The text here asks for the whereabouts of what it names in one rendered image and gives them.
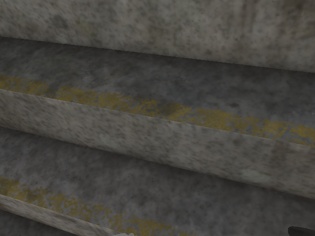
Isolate right robot hand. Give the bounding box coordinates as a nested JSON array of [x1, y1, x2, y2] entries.
[[287, 226, 315, 236]]

